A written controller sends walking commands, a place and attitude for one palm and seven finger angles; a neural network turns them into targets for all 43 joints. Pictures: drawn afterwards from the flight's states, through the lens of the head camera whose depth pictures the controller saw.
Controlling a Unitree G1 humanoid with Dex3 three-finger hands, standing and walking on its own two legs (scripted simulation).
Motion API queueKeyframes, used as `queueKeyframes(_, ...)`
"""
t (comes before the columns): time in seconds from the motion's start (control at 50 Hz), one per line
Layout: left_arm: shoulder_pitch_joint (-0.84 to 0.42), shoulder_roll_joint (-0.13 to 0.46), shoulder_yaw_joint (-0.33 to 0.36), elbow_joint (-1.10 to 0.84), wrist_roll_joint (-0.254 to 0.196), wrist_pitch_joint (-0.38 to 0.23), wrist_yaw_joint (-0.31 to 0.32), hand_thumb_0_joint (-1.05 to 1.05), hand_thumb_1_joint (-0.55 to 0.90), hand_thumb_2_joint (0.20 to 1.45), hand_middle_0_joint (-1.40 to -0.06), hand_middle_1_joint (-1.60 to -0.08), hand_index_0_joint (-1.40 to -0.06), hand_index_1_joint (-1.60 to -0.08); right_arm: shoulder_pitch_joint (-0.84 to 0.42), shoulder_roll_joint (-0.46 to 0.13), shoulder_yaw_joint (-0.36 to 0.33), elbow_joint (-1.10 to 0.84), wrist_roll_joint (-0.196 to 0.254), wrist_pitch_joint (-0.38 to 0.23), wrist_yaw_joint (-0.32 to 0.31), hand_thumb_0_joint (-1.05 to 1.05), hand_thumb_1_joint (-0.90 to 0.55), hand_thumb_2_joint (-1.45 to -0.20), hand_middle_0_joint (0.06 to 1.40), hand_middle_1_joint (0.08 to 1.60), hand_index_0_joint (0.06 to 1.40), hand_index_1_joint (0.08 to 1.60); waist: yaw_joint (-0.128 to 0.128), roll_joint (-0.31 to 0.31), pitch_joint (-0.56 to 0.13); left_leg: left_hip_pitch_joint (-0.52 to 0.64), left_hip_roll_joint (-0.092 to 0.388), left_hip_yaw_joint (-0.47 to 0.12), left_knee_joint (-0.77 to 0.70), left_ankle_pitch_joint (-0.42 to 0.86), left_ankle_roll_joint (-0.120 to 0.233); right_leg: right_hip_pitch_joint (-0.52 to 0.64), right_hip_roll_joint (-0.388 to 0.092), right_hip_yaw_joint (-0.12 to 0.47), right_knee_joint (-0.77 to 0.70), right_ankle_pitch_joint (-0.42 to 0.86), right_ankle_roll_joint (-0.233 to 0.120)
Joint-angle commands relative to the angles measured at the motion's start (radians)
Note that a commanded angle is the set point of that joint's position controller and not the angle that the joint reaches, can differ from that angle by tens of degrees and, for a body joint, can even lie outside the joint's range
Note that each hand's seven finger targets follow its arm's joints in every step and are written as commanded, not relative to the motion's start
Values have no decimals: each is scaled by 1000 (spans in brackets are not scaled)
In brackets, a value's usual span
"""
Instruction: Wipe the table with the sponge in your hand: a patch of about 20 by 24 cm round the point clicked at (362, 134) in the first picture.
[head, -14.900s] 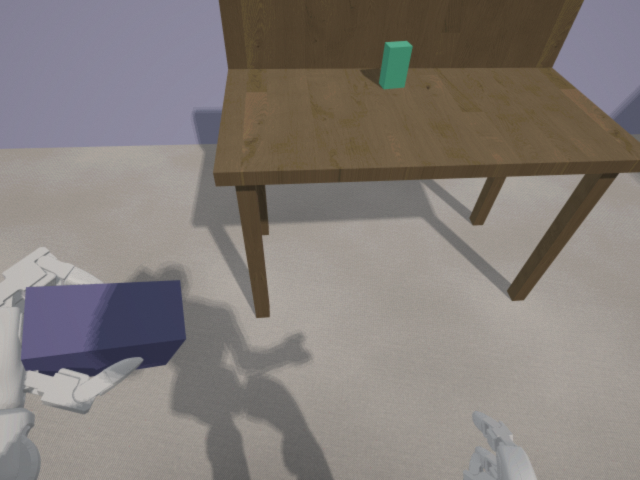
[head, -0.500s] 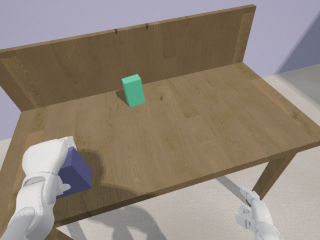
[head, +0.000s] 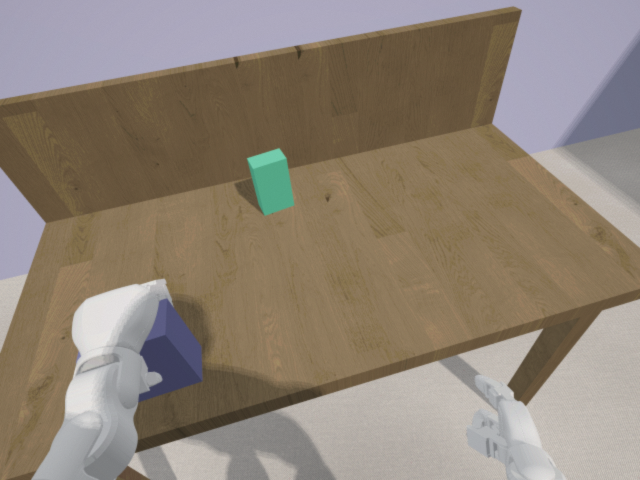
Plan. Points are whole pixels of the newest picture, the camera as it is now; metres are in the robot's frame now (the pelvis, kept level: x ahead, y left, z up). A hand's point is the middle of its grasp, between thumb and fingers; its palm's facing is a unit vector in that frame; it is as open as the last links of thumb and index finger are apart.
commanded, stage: move the sponge above the wiping area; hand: left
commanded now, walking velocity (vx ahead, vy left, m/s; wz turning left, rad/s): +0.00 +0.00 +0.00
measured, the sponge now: (153, 360) +0.24 +0.28 +0.01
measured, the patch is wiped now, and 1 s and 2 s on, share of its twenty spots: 0.00 0.00 0.00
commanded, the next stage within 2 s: lower the sponge onto the table in 0.80 s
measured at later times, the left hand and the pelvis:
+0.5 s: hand (141, 345) +0.24 +0.28 +0.05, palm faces -0.03 -0.08 -1.00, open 9.6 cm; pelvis +0.00 -0.01 +0.00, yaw +0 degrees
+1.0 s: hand (125, 350) +0.23 +0.30 +0.05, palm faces -0.03 -0.09 -1.00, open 9.6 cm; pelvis +0.00 +0.00 +0.00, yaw +0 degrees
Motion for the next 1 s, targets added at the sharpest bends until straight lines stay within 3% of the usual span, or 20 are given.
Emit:
queueKeyframes(0.0,-230,206,128,-200,38,-22,45,0,100,1300,-1200,-1600,-1200,-1600,-193,-98,-31,-181,-7,-62,-12,0,-900,-900,200,300,200,300,-1,-62,-220,80,4,-72,-21,249,13,68,-5,89,-45,213,-34)
queueKeyframes(0.08,-197,284,211,-175,37,-39,64,0,100,1300,-1200,-1600,-1200,-1600,-186,-110,-37,-165,-10,-58,-13,0,-900,-900,200,300,200,300,6,-44,-199,73,1,-78,-20,257,8,74,0,127,-53,236,-43)
queueKeyframes(0.1,-229,213,146,-184,34,-42,61,0,100,1300,-1200,-1600,-1200,-1600,-189,-98,-32,-176,-6,-62,-13,0,-900,-900,200,300,200,300,-5,-44,-208,71,1,-67,-16,255,11,69,-8,98,-46,241,-35)
queueKeyframes(0.16,-195,218,158,-154,21,-48,64,0,100,1300,-1200,-1600,-1200,-1600,-175,-104,-41,-168,-4,-62,-14,0,-900,-900,200,300,200,300,-7,-45,-197,65,2,-61,-13,257,11,67,-12,101,-49,258,-30)
queueKeyframes(0.18,-206,263,197,-157,23,-49,67,0,100,1300,-1200,-1600,-1200,-1600,-182,-111,-41,-164,-5,-65,-16,0,-900,-900,200,300,200,300,-6,-47,-198,71,0,-69,-11,249,11,63,-1,127,-52,245,-38)
queueKeyframes(0.2,-209,209,145,-155,22,-49,61,0,100,1300,-1200,-1600,-1200,-1600,-184,-103,-38,-175,-4,-67,-17,0,-900,-900,200,300,200,300,-8,-40,-209,69,-2,-62,-7,249,15,64,-9,102,-50,246,-32)
queueKeyframes(0.28,-193,258,193,-125,13,-65,60,0,100,1300,-1200,-1600,-1200,-1600,-169,-114,-45,-163,-5,-71,-19,0,-900,-900,200,300,200,300,-12,-57,-185,59,-3,-63,-2,236,15,54,-5,129,-55,253,-34)
queueKeyframes(0.36,-172,225,169,-181,16,-103,70,0,100,1300,-1200,-1600,-1200,-1600,-157,-103,-54,-174,-8,-84,-17,0,-900,-900,200,300,200,300,-6,-38,-225,82,1,-61,10,282,18,65,-14,107,-40,292,-29)
queueKeyframes(0.38,-172,280,222,-186,15,-104,78,0,100,1300,-1200,-1600,-1200,-1600,-163,-111,-53,-169,-9,-84,-18,0,-900,-900,200,300,200,300,-1,-30,-225,81,0,-70,3,263,15,68,-5,132,-46,269,-36)
queueKeyframes(0.4,-190,241,187,-174,20,-101,79,0,100,1300,-1200,-1600,-1200,-1600,-162,-103,-48,-171,-9,-84,-19,0,-900,-900,200,300,200,300,-5,-55,-221,70,0,-67,3,264,17,64,-10,105,-43,263,-31)
queueKeyframes(0.48,-211,300,238,-123,14,-78,93,0,100,1300,-1200,-1600,-1200,-1600,-172,-116,-49,-156,-1,-77,-24,0,-900,-900,200,300,200,300,-4,-43,-175,54,-1,-67,-15,207,13,48,-5,130,-64,197,-35)
queueKeyframes(0.6,-204,222,163,-139,3,-69,65,0,100,1300,-1200,-1600,-1200,-1600,-179,-108,-44,-168,0,-83,-21,0,-900,-900,200,300,200,300,-13,-49,-200,65,-1,-61,-8,230,17,59,-12,103,-56,232,-28)
queueKeyframes(0.68,-140,272,221,-136,-2,-78,58,0,100,1300,-1200,-1600,-1200,-1600,-175,-114,-49,-165,-3,-79,-17,0,-900,-900,200,300,200,300,-2,-73,-174,57,0,-72,-11,222,16,57,-6,127,-62,221,-31)
queueKeyframes(0.76,-145,252,205,-161,7,-100,65,0,100,1300,-1200,-1600,-1200,-1600,-160,-108,-52,-169,-6,-80,-17,0,-900,-900,200,300,200,300,-2,-56,-190,63,3,-64,-7,236,16,58,-12,109,-57,234,-28)
queueKeyframes(0.78,-152,304,251,-159,8,-98,71,0,100,1300,-1200,-1600,-1200,-1600,-169,-116,-49,-163,-7,-80,-18,0,-900,-900,200,300,200,300,1,-56,-176,59,1,-74,-11,213,14,53,-3,133,-66,206,-34)
queueKeyframes(0.8,-192,253,201,-166,13,-98,70,0,100,1300,-1200,-1600,-1200,-1600,-172,-106,-44,-170,-6,-80,-21,0,-900,-900,200,300,200,300,-7,-46,-184,58,0,-68,-12,211,16,49,-9,106,-62,200,-29)
queueKeyframes(0.86,-237,242,184,-132,10,-101,75,0,100,1300,-1200,-1600,-1200,-1600,-165,-107,-49,-160,-1,-82,-27,0,-900,-900,200,300,200,300,-18,-48,-160,59,5,-69,-20,182,14,21,-9,101,-74,155,-27)
queueKeyframes(0.88,-246,287,222,-141,10,-104,80,0,100,1300,-1200,-1600,-1200,-1600,-173,-111,-49,-157,-1,-86,-30,0,-900,-900,200,300,200,300,-13,-22,-168,70,4,-72,-21,170,14,22,-1,122,-80,136,-34)
queueKeyframes(0.96,-235,209,150,-140,12,-110,73,0,100,1300,-1200,-1600,-1200,-1600,-162,-103,-50,-160,-4,-90,-26,0,-900,-900,200,300,200,300,-18,-30,-188,76,7,-74,-22,211,10,29,-7,89,-68,174,-30)
queueKeyframes(0.98,-227,241,185,-131,7,-106,73,0,100,1300,-1200,-1600,-1200,-1600,-167,-107,-50,-158,-2,-91,-26,0,-900,-900,200,300,200,300,-15,-40,-180,74,7,-82,-26,193,10,26,2,110,-75,151,-35)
